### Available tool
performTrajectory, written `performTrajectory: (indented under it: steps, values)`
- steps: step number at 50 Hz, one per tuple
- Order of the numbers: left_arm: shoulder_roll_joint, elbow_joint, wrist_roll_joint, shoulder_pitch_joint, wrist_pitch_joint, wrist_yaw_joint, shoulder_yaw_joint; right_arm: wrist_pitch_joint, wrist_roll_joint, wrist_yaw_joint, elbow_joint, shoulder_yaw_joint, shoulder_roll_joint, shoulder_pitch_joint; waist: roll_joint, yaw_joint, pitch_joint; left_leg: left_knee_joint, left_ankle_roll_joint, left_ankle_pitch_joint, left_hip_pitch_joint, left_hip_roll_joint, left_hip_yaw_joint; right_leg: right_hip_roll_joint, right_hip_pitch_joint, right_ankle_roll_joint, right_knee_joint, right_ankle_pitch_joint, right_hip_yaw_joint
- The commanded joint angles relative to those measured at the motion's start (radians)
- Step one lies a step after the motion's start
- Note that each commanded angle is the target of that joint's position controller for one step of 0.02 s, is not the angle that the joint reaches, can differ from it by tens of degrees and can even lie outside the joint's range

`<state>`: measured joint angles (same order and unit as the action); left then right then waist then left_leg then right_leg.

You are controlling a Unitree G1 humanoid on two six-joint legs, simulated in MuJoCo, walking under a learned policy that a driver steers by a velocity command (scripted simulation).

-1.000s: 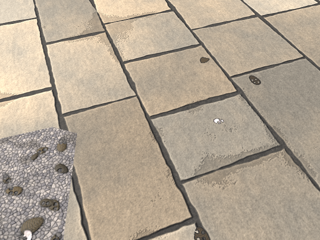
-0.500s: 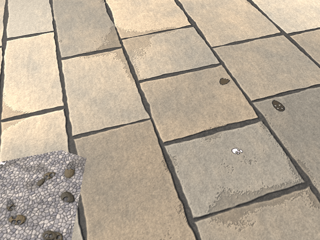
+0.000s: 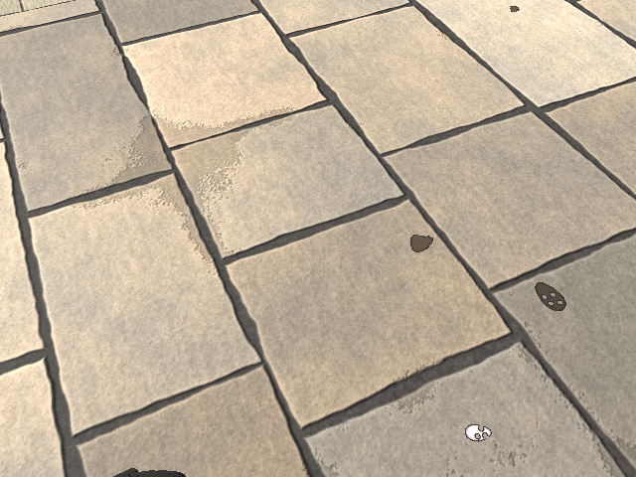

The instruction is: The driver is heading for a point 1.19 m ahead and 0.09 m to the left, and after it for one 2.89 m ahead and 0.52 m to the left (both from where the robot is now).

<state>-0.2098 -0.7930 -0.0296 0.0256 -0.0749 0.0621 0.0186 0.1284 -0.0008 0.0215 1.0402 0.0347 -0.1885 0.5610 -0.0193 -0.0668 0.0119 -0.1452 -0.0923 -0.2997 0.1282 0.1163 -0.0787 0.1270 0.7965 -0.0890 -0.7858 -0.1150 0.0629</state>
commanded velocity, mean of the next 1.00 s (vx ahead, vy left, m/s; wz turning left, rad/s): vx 0.63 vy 0.00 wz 0.00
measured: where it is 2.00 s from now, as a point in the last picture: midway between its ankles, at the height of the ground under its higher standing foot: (241, 276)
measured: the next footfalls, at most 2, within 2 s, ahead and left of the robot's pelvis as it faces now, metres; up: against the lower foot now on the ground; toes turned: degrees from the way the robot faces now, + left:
right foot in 0.14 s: +0.36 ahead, -0.08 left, +0.00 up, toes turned -3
left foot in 0.58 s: +0.82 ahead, +0.09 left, +0.00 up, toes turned +3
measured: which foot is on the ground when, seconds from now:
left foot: down 0.00-0.16, up 0.18-0.56, down 0.58-1.00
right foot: up 0.00-0.12, down 0.14-0.60, up 0.62-0.98, down 1.00-1.00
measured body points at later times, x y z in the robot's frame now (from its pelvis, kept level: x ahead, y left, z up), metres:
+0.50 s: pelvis +0.48 -0.01 +0.00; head +0.52 -0.01 +0.44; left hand +0.37 +0.23 -0.14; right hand +0.73 -0.21 -0.08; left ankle +0.73 +0.13 -0.68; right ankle +0.32 -0.08 -0.73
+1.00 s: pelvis +0.77 +0.00 +0.00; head +0.78 +0.00 +0.45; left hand +0.92 +0.25 -0.12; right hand +0.84 -0.25 -0.13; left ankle +0.78 +0.09 -0.73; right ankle +0.85 -0.13 -0.73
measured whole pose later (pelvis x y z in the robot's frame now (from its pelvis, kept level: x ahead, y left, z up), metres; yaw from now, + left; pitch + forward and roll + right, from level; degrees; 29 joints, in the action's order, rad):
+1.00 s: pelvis +0.77 +0.00 +0.00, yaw +1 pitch +1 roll +3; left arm -0.23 -0.89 -0.01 0.10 -0.03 -0.03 0.02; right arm 0.07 0.01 0.01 0.99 0.01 -0.24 0.20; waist -0.05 -0.03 0.00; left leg -0.41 -0.07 -0.20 -0.22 0.08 -0.09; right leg 0.07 0.41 0.00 -0.54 0.06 -0.06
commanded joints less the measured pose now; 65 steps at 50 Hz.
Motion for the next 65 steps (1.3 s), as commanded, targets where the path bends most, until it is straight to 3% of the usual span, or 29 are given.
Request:
performTrajectory:
  steps: [1, 4, 6, 7, 8, 9, 10, 12, 16, 20, 24, 27, 28, 29, 30, 31, 32, 34, 36, 40, 44, 49, 51, 53, 55, 58, 61, 63, 65]
  values:
    - [-0.036, 0.08, 0.013, -0.135, -0.01, 0.003, -0.008, 0.026, -0.007, -0.014, -0.055, 0.01, -0.137, -0.009, 0.029, 0.027, 0.168, 0.172, -0.057, 0.669, -0.199, -0.251, 0.069, -0.072, -0.215, -0.025, 0.184, -0.097, 0.08]
    - [-0.089, 0.075, 0.009, -0.075, -0.012, -0.017, 0.008, 0.008, 0.018, -0.033, -0.044, 0.017, -0.203, 0.004, 0.114, 0.079, 0.047, -0.053, -0.029, 1.256, 0.048, -0.292, 0.041, -0.184, -0.313, -0.061, 0.236, 0.074, 0.112]
    - [-0.16, -0.01, 0.012, 0.233, -0.011, -0.044, 0.041, -0.023, 0.045, -0.053, -0.04, 0.03, -0.247, -0.033, 0.161, 0.228, -0.122, -0.455, -0.029, 1.357, 0.053, -0.318, 0.036, -0.218, -0.604, -0.095, 0.254, 0.211, 0.072]
    - [-0.202, -0.067, -0.001, 0.427, -0.008, -0.061, 0.063, -0.03, 0.047, -0.053, -0.054, 0.032, -0.242, -0.083, 0.144, 0.32, -0.202, -0.74, -0.035, 1.159, -0.103, -0.287, 0.02, -0.154, -0.843, -0.121, 0.269, 0.272, 0.016]
    - [-0.286, -0.083, -0.031, 0.531, -0.005, -0.077, 0.089, -0.022, 0.03, -0.035, -0.094, 0.007, -0.116, -0.062, -0.042, 0.286, -0.304, -1.144, -0.036, 0.506, -0.44, -0.169, 0.02, 0.104, -1.118, -0.178, 0.236, 0.567, -0.305]
    - [-0.283, -0.088, -0.031, 0.49, -0.005, -0.055, 0.096, -0.001, -0.029, -0.014, -0.118, -0.002, -0.065, 0.027, -0.254, 0.183, -0.407, -1.408, -0.022, -0.147, -0.765, -0.019, 0.15, 0.276, -1.281, -0.29, 0.444, 0.723, -0.874]
    - [-0.213, -0.089, -0.013, 0.393, -0.01, -0.042, 0.089, 0.003, -0.019, -0.026, -0.148, 0.009, -0.14, -0.114, -0.097, 0.176, -0.244, -1.383, -0.054, -0.036, -0.875, -0.111, 0.184, 0.21, -1.166, -0.239, 0.512, 0.715, -0.772]
    - [-0.102, -0.108, -0.013, 0.311, -0.028, -0.035, 0.064, 0.002, 0.0, -0.018, -0.179, 0.004, -0.118, -0.236, 0.075, 0.115, -0.049, -1.254, -0.054, 0.058, -0.832, -0.182, 0.173, 0.146, -0.856, -0.187, 0.568, 0.509, -0.517]
    - [-0.074, -0.165, 0.018, 0.347, -0.059, -0.047, 0.042, -0.05, 0.051, 0.023, -0.223, -0.016, -0.051, -0.282, 0.01, 0.021, 0.079, -1.104, 0.005, 0.071, -0.813, -0.26, 0.144, 0.052, -0.597, -0.138, 0.679, 0.429, -0.312]
    - [-0.104, -0.163, 0.029, 0.391, -0.077, -0.034, 0.041, -0.046, 0.044, 0.037, -0.32, -0.031, -0.073, -0.519, 0.025, 0.058, 0.15, -0.742, 0.031, 0.342, -0.794, -0.259, 0.034, -0.046, -0.521, -0.113, 0.749, 0.111, -0.12]
    - [-0.145, -0.207, 0.046, 0.5, -0.086, -0.046, 0.038, -0.022, 0.031, 0.042, -0.344, -0.049, -0.064, -0.629, 0.017, 0.112, 0.166, -0.412, -0.004, 0.58, -0.615, -0.155, -0.065, -0.029, -0.656, -0.063, 0.747, -0.366, -0.056]
    - [-0.194, -0.22, 0.028, 0.516, -0.063, -0.069, 0.04, -0.006, 0.053, 0.019, -0.288, -0.025, -0.134, -0.46, -0.076, 0.042, 0.007, -0.361, -0.035, 0.477, -0.427, -0.039, -0.072, -0.01, -0.843, -0.008, 0.464, -0.72, -0.052]
    - [-0.232, -0.205, 0.043, 0.466, -0.03, -0.075, 0.043, 0.007, -0.038, 0.007, -0.302, 0.027, -0.221, -0.391, -0.146, -0.075, -0.125, -0.363, -0.05, 0.514, -0.279, -0.065, 0.03, 0.023, -0.863, 0.014, 0.271, -0.795, -0.099]
    - [-0.238, -0.177, 0.03, 0.359, -0.011, -0.078, 0.044, 0.005, -0.038, -0.004, -0.24, 0.037, -0.264, -0.195, -0.14, -0.19, -0.217, -0.287, -0.068, 0.667, -0.132, -0.141, 0.073, -0.019, -0.837, 0.053, 0.018, -0.682, -0.064]
    - [-0.106, -0.146, -0.016, 0.415, -0.012, -0.071, 0.015, -0.002, 0.01, -0.011, -0.183, 0.038, -0.338, -0.079, 0.14, -0.117, -0.363, -0.498, -0.118, 1.21, 0.225, -0.371, 0.257, -0.163, -0.538, 0.09, -0.412, 0.23, -0.051]
    - [0.014, -0.208, 0.037, 0.672, -0.03, -0.051, -0.02, 0.009, 0.054, 0.013, -0.17, 0.02, -0.284, -0.054, 0.318, -0.029, -0.61, -0.477, -0.352, 1.338, 0.543, -0.595, 0.673, -0.292, -0.237, 0.106, -0.763, 0.798, -0.287]
    - [-0.093, -0.228, 0.061, 0.636, -0.037, -0.046, 0.0, -0.004, 0.038, 0.019, -0.187, 0.027, -0.239, -0.114, 0.153, -0.06, -0.624, -0.399, -0.335, 1.172, 0.439, -0.545, 0.625, -0.223, -0.219, 0.094, -0.787, 0.746, -0.337]
    - [-0.144, -0.141, 0.062, 0.374, -0.03, -0.064, 0.017, -0.006, -0.006, 0.015, -0.212, 0.004, -0.161, -0.346, -0.026, 0.015, -0.23, -0.264, -0.242, 0.949, -0.008, -0.439, 0.389, -0.112, -0.177, 0.107, -0.616, 0.627, -0.19]
    - [-0.111, -0.129, 0.042, 0.362, -0.002, -0.075, 0.025, 0.001, 0.015, 0.013, -0.196, -0.01, -0.137, -0.392, -0.022, 0.084, -0.13, -0.168, -0.221, 0.969, -0.293, -0.393, 0.294, -0.061, -0.313, 0.118, -0.531, 0.557, -0.163]
    - [-0.046, -0.108, 0.04, 0.348, 0.03, -0.095, 0.011, -0.001, 0.034, 0.009, -0.158, -0.009, -0.156, -0.442, 0.078, 0.143, -0.107, -0.119, -0.188, 1.019, -0.483, -0.307, 0.109, -0.041, -0.437, 0.127, -0.199, 0.43, -0.127]
    - [-0.079, -0.09, 0.032, 0.221, 0.041, -0.096, 0.014, -0.03, 0.017, -0.011, -0.124, 0.002, -0.195, -0.398, 0.094, 0.093, -0.155, -0.131, -0.148, 0.844, -0.414, -0.286, 0.069, -0.059, -0.487, 0.126, 0.04, 0.195, -0.105]
    - [-0.12, -0.077, 0.017, 0.137, 0.046, -0.093, 0.032, -0.057, -0.001, -0.02, -0.09, -0.006, -0.171, -0.401, 0.092, 0.091, -0.087, -0.19, -0.091, 0.374, -0.422, -0.278, 0.127, -0.075, -0.565, 0.08, 0.296, 0.143, -0.096]
    - [-0.193, -0.074, 0.005, 0.13, 0.044, -0.1, 0.047, -0.055, 0.013, -0.023, -0.065, -0.015, -0.137, -0.283, -0.031, 0.026, -0.091, -0.283, -0.005, 0.12, -0.466, -0.171, 0.096, 0.022, -0.664, 0.027, 0.333, -0.18, -0.184]
    - [-0.14, -0.084, 0.021, 0.098, 0.056, -0.094, 0.04, -0.069, 0.015, -0.033, -0.038, -0.02, -0.115, -0.224, -0.146, -0.003, -0.099, -0.288, 0.046, -0.024, -0.428, -0.115, 0.034, 0.04, -0.597, -0.032, 0.371, 0.1, -0.227]
    - [-0.107, -0.084, 0.021, 0.067, 0.054, -0.085, 0.033, -0.097, 0.011, -0.045, -0.046, -0.011, -0.144, -0.309, -0.082, 0.022, -0.041, -0.284, 0.051, 0.011, -0.41, -0.126, 0.036, -0.02, -0.524, 0.017, 0.379, 0.224, -0.191]
    - [-0.168, -0.091, 0.03, 0.081, 0.045, -0.101, 0.055, -0.108, 0.002, -0.046, -0.075, -0.002, -0.181, -0.365, -0.049, 0.049, -0.042, -0.309, 0.033, 0.1, -0.473, -0.137, 0.073, -0.039, -0.603, 0.027, 0.319, 0.121, -0.144]
    - [-0.212, -0.115, 0.031, 0.198, 0.056, -0.136, 0.082, -0.113, -0.016, -0.047, -0.132, 0.015, -0.182, -0.414, -0.088, 0.092, -0.114, -0.494, 0.036, 0.15, -0.591, -0.112, 0.071, 0.074, -0.734, -0.055, 0.31, -0.061, -0.213]
    - [-0.214, -0.107, 0.022, 0.232, 0.062, -0.156, 0.087, -0.129, -0.014, -0.044, -0.162, 0.023, -0.157, -0.418, -0.202, 0.12, -0.163, -0.811, 0.081, -0.257, -0.709, -0.092, 0.045, 0.29, -0.796, -0.188, 0.379, -0.25, -0.389]
    - [-0.213, -0.064, 0.034, 0.18, 0.039, -0.157, 0.088, -0.15, -0.035, -0.03, -0.185, 0.04, -0.169, -0.41, -0.095, 0.102, -0.167, -1.004, 0.072, -0.266, -0.784, -0.236, 0.152, 0.34, -0.739, -0.172, 0.514, 0.436, -0.433]
Velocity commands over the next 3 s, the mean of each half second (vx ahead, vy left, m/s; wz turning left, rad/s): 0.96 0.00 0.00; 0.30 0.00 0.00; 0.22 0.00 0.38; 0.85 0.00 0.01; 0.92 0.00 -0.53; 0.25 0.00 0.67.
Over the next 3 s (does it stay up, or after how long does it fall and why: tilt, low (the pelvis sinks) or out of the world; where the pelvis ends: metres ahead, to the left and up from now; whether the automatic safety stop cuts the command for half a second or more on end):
stays up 1.82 0.26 0.00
